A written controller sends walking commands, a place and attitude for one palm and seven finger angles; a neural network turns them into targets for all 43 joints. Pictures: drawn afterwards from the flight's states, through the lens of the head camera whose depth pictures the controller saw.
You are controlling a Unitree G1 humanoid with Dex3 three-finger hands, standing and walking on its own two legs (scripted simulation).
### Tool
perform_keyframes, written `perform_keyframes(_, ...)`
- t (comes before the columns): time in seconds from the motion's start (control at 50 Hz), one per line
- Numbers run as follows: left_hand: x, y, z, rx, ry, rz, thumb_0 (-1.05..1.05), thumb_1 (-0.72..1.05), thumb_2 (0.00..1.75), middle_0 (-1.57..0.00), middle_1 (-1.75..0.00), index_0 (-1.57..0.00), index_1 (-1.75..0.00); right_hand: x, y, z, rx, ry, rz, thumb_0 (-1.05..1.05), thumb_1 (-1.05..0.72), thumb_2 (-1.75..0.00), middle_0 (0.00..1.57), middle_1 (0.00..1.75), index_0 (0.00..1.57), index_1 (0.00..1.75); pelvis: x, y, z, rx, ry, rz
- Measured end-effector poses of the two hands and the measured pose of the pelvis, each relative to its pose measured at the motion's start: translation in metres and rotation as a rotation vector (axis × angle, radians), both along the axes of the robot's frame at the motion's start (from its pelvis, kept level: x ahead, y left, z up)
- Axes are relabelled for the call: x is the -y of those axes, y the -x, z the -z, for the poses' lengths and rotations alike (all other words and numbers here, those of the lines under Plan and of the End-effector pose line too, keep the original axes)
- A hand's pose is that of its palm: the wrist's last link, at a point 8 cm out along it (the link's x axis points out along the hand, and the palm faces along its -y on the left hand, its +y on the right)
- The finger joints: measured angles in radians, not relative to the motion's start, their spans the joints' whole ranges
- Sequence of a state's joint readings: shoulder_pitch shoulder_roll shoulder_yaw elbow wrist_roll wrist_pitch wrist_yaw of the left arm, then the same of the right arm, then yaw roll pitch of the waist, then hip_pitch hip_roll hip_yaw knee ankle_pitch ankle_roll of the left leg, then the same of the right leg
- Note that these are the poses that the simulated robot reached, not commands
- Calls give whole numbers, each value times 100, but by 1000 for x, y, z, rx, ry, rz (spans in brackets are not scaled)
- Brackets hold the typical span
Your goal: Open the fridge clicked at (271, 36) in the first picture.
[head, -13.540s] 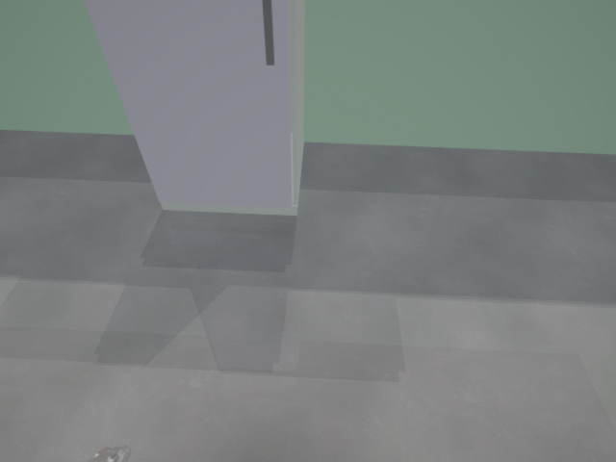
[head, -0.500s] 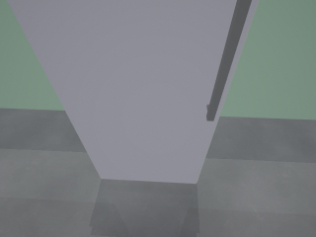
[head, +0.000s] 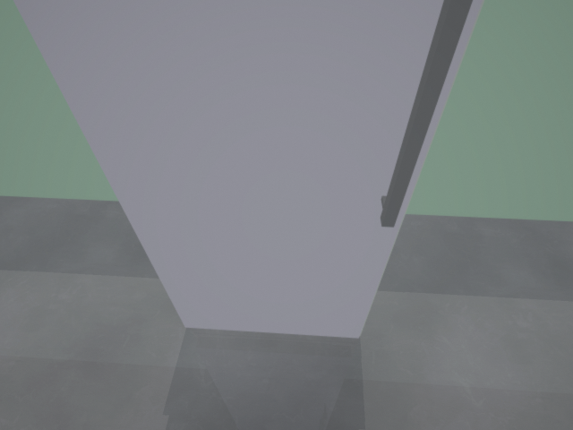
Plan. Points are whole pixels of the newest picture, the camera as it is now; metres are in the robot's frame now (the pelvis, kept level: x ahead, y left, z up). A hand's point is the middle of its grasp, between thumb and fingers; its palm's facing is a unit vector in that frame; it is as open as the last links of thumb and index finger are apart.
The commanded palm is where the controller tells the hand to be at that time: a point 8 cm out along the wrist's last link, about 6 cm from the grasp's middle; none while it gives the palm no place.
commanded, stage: look again from close up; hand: right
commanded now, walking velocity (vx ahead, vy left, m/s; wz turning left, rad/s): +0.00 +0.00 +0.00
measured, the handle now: (411, 128) +0.50 -0.16 +0.18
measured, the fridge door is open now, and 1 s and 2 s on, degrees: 0 0 0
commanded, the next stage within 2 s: raise the hand to about handle height in 0.66 s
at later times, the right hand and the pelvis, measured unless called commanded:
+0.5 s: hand out of the picture +0.00 -0.16 -0.18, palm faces +0.03 +0.99 -0.15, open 7.4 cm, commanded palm none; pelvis +0.01 +0.00 +0.00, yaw +0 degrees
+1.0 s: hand (429, 369) +0.21 -0.17 +0.00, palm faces +0.16 +0.99 -0.07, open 7.7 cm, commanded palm +0.13 -0.22 -0.04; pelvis -0.01 +0.01 -0.03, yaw -1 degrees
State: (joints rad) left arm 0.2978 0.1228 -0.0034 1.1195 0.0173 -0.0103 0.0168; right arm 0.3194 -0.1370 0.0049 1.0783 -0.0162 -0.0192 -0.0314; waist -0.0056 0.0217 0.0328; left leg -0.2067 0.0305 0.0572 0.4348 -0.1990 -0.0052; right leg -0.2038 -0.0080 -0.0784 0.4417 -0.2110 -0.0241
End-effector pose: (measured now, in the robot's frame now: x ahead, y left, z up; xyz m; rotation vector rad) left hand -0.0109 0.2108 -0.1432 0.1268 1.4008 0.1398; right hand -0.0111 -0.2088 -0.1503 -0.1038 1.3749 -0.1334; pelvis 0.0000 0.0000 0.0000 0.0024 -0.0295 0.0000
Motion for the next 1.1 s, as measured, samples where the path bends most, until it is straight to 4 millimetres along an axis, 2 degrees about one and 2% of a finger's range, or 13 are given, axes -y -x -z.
perform_keyframes(0.2, -1, -3, -1, 1, -2, -1, 1, 91, 90, -20, -30, -20, -30, 1, -5, 0, 2, 2, -5, 1, -91, -90, 20, 30, 20, 30, -1, -3, -1, 2, 0, -3)
perform_keyframes(0.78, -2, -5, -1, 0, 2, 5, 1, 91, 90, -20, -30, -20, -30, -1, -1, -1, -14, 2, -14, 1, -91, -90, 20, 30, 20, 30, -3, -6, -1, 7, 3, -3)
perform_keyframes(0.82, -10, -14, -6, 92, -33, 21, 2, 92, 90, -21, -30, -20, -30, 12, -27, -18, 112, 38, 52, 3, -93, -89, 20, 30, 20, 30, -4, -4, 1, 4, 9, -4)
perform_keyframes(0.88, -27, -42, -18, 332, -84, 32, 3, 93, 90, -21, -30, -20, -30, 31, -88, -68, 474, 129, 64, 5, -94, -89, 20, 31, 20, 31, -5, -2, 5, -5, 17, 10)
perform_keyframes(0.94, -45, -81, -32, 557, -127, 73, 2, 93, 90, -21, -30, -20, -30, 27, -153, -121, 850, 133, 22, 4, -90, -87, 20, 34, 20, 33, -7, 3, 14, -37, 13, 30)
perform_keyframes(0.98, -56, -109, -42, 686, -148, 102, 2, 92, 90, -21, -30, -20, -30, 18, -186, -149, 1096, 81, -11, 4, -86, -86, 20, 36, 20, 35, -10, 6, 22, -72, 12, 26)
perform_keyframes(1.04, -67, -149, -53, 839, -166, 152, 2, 91, 90, -21, -30, -20, -30, 2, -205, -164, 1377, -47, -75, 3, -79, -84, 20, 39, 20, 39, -15, 9, 41, -126, 15, 10)
perform_keyframes(1.1, -72, -183, -59, 944, -172, 196, 1, 91, 90, -20, -30, -20, -30, -6, -196, -150, 1438, -101, -163, 2, -72, -81, 21, 43, 21, 43, -21, 11, 61, -156, 19, -1)
